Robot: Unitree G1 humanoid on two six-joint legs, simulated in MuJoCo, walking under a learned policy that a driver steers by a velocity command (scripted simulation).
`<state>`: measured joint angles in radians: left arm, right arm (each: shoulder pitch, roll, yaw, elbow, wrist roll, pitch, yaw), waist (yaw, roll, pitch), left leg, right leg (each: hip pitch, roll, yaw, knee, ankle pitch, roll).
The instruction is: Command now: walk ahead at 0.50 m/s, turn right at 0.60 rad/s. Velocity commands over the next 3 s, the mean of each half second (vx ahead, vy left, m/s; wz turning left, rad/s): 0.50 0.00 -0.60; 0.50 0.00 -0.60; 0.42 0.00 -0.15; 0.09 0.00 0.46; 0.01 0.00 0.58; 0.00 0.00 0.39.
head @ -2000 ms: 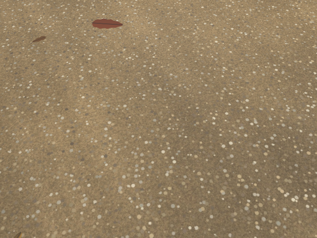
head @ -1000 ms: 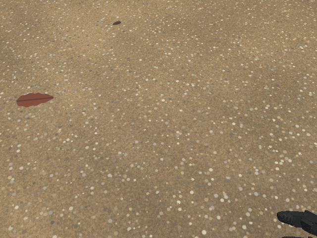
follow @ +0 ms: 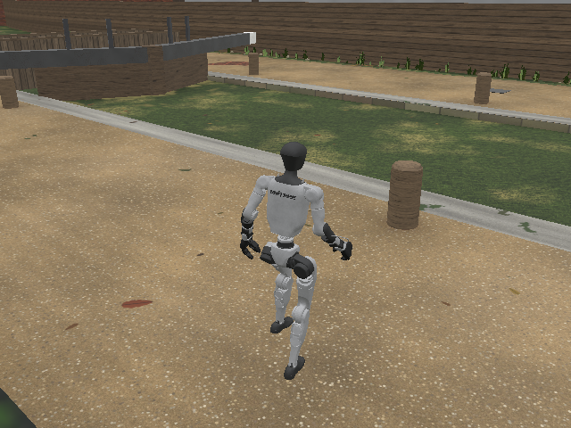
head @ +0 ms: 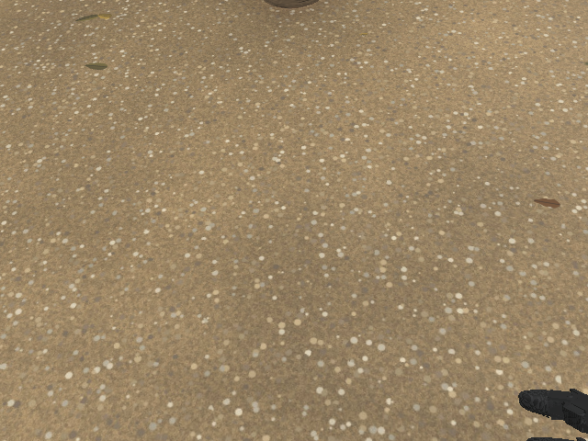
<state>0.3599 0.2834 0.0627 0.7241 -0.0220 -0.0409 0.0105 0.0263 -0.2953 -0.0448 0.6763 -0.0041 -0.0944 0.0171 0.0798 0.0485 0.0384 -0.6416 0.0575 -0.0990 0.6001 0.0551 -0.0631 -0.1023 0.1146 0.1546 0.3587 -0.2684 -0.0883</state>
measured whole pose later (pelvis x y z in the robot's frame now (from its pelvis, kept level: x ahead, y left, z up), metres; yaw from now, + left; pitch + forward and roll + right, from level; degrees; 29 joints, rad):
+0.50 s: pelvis +0.27 +0.02 +0.00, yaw -18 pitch +1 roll +3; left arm 0.13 0.30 0.07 0.64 -0.02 -0.02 -0.03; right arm 0.32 -0.29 -0.07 0.82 0.00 -0.08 0.00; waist -0.09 -0.03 0.05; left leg 0.01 -0.01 0.18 0.24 -0.27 0.01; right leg -0.68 -0.10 0.04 0.78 -0.02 -0.01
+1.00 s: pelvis +0.52 -0.13 +0.00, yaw -36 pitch +2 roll +0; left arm 0.35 0.29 0.07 0.71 -0.02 -0.04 0.01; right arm 0.03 -0.30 -0.03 0.68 0.00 -0.09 0.02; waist 0.08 0.05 0.04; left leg -0.63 0.06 -0.10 0.60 0.04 -0.07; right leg -0.12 0.12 0.15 0.37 -0.27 -0.08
